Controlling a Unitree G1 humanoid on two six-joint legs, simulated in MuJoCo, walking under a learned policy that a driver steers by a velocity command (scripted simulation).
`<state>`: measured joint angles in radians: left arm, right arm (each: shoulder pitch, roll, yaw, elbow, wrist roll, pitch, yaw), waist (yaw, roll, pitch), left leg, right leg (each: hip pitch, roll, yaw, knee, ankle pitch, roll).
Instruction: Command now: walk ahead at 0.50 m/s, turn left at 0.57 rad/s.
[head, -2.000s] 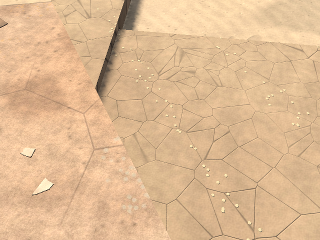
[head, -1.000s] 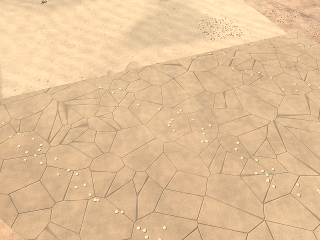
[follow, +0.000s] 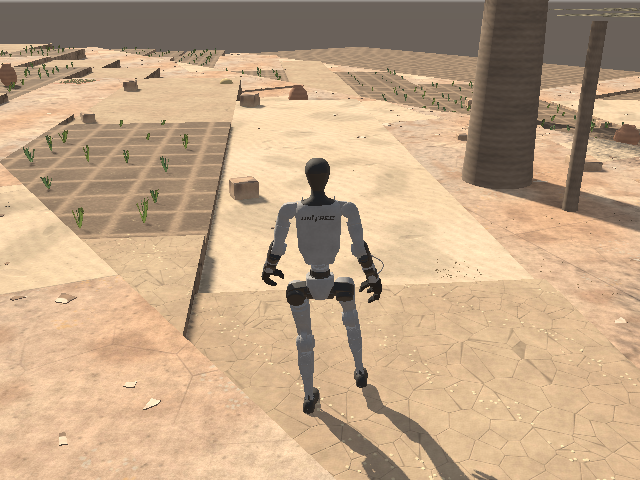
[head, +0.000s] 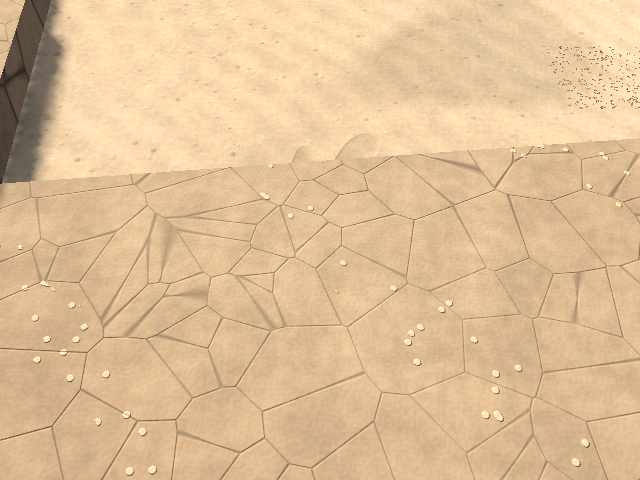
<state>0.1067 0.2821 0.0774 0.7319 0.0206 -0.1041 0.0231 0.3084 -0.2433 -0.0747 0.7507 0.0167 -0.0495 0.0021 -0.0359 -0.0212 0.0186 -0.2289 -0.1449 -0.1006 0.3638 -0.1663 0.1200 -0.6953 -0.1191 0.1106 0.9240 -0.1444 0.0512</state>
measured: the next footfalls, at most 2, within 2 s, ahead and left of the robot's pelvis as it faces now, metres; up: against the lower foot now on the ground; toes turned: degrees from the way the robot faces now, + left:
right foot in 0.22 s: +0.31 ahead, -0.14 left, +0.00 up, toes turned +13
left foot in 0.72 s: +0.52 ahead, +0.17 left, +0.00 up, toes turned +16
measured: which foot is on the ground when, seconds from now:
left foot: down 0.00-0.22, up 0.24-0.70, down 0.72-1.00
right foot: up 0.00-0.20, down 0.22-0.72, up 0.74-1.00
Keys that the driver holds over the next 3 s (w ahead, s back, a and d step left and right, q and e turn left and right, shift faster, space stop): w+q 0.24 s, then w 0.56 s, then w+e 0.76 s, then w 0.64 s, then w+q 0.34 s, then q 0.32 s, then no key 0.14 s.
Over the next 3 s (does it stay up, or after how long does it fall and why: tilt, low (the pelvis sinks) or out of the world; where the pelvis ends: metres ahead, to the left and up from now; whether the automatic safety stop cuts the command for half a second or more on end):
stays up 1.54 -0.01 -0.09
